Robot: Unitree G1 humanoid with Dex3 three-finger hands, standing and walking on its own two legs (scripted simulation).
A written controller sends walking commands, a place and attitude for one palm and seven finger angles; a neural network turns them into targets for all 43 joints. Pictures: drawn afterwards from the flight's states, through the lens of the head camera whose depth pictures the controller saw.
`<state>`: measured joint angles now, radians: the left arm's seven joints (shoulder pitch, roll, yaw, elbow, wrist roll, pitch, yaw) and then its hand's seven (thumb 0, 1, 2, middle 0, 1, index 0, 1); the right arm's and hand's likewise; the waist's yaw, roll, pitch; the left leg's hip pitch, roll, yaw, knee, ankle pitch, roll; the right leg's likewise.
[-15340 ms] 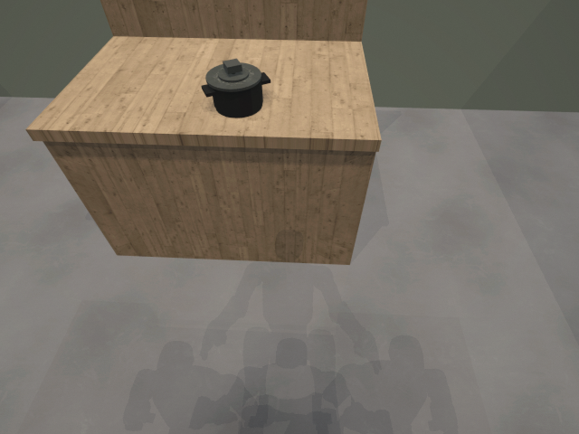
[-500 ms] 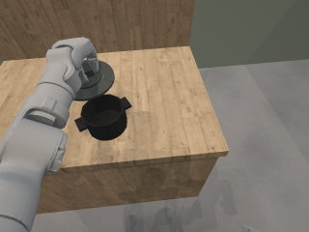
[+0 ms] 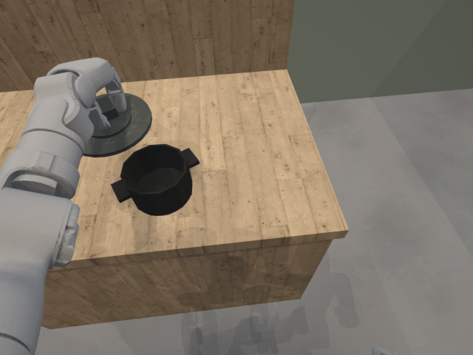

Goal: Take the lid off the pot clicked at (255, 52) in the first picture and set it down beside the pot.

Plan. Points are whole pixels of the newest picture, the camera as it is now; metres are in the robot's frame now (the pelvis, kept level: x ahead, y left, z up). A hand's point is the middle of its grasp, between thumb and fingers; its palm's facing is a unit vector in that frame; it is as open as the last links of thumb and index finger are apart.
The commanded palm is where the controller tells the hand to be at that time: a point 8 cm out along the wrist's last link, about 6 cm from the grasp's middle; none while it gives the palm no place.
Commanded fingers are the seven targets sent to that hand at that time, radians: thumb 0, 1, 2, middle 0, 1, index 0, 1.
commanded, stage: move the lid sideways beside the pot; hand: left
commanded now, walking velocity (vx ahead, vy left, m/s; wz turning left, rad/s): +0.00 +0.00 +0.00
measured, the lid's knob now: (101, 110) +0.51 +0.21 +0.15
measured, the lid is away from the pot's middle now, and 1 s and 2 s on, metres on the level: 0.05 0.17 0.25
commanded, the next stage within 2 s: lower the lid onto the table in 1.70 s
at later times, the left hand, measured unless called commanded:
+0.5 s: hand (56, 120) +0.46 +0.26 +0.17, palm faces -0.30 -0.07 -0.95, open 6.9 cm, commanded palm +0.47 +0.27 +0.24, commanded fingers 0.00 0.66 0.94 -0.79 -1.10 -0.90 -1.13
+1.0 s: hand (22, 125) +0.46 +0.32 +0.17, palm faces -0.33 -0.10 -0.94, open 6.9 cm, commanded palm +0.47 +0.33 +0.24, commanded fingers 0.00 0.66 0.94 -0.79 -1.10 -0.90 -1.13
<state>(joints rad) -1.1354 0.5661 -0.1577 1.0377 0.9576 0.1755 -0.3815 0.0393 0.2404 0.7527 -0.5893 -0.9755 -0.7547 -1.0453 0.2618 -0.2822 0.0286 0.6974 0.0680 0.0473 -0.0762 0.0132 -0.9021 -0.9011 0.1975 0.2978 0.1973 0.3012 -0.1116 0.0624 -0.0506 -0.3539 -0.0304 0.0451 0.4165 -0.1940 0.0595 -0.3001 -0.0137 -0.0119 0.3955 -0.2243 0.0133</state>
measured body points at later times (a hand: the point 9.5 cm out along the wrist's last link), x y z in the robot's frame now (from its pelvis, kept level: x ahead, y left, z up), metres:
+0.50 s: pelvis -0.01 +0.01 +0.00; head +0.04 +0.00 +0.45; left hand +0.47 +0.27 +0.23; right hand +0.08 -0.26 -0.12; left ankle +0.00 +0.08 -0.74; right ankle -0.02 -0.13 -0.74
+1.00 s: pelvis -0.01 +0.02 +0.00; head +0.05 +0.02 +0.45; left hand +0.47 +0.32 +0.22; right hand +0.05 -0.27 -0.12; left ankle +0.00 +0.08 -0.74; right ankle -0.02 -0.13 -0.74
